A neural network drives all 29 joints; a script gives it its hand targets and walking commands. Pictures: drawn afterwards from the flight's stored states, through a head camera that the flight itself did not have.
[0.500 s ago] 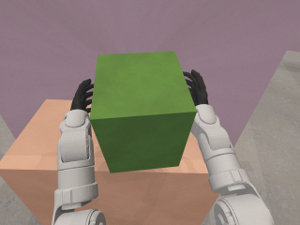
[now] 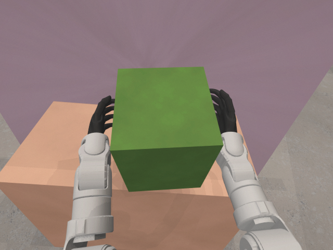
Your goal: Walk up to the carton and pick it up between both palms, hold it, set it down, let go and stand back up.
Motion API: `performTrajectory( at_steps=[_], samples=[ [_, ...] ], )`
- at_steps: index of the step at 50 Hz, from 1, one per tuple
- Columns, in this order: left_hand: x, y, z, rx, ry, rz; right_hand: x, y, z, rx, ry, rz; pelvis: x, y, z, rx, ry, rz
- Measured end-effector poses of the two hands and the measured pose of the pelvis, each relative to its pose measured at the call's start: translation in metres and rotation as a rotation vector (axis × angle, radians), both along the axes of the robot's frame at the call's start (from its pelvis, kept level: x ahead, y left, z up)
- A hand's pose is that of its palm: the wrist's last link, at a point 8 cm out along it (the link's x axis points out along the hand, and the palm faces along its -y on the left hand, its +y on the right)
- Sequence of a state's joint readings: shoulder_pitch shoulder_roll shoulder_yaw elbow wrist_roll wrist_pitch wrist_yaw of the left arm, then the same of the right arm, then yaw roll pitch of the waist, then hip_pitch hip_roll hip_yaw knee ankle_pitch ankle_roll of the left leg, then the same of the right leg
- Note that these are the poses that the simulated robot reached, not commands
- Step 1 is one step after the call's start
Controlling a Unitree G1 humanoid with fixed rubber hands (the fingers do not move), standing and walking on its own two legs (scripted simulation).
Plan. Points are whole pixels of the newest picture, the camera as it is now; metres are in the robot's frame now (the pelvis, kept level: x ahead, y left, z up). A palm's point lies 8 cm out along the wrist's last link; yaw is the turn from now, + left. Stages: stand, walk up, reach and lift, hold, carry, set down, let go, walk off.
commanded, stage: set down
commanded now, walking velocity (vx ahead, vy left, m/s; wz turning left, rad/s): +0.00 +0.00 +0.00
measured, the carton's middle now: (163, 134) +0.39 +0.01 +0.11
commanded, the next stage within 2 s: none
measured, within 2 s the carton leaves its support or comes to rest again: neither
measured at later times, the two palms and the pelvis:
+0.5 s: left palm (102, 132) +0.37 +0.15 +0.13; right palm (222, 125) +0.38 -0.14 +0.15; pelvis +0.01 +0.00 +0.00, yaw +0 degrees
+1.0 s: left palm (111, 136) +0.39 +0.14 +0.10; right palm (223, 124) +0.40 -0.15 +0.13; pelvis +0.01 +0.00 +0.00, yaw -2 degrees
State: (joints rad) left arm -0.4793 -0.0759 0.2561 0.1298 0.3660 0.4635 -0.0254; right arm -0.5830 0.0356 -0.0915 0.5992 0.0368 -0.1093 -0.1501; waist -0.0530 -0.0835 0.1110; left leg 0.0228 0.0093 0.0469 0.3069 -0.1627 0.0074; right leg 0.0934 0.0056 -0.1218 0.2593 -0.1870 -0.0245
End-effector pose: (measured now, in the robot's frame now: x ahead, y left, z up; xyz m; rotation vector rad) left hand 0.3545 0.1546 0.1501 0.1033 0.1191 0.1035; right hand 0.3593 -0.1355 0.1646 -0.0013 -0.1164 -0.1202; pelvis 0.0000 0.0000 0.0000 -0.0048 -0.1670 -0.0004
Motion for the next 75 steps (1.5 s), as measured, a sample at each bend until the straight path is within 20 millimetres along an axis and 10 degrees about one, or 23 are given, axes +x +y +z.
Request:
performTrajectory(
  at_steps=[75],
  samples=[
    [0.052, -0.028, -0.08, -0.067, 0.181, 0.0, 0.054, -0.026, -0.055, -0.014, 0.188, 0.005, 0.017, -0.003, 0.002, 0.014, 0.207, -0.056]
  ],
)
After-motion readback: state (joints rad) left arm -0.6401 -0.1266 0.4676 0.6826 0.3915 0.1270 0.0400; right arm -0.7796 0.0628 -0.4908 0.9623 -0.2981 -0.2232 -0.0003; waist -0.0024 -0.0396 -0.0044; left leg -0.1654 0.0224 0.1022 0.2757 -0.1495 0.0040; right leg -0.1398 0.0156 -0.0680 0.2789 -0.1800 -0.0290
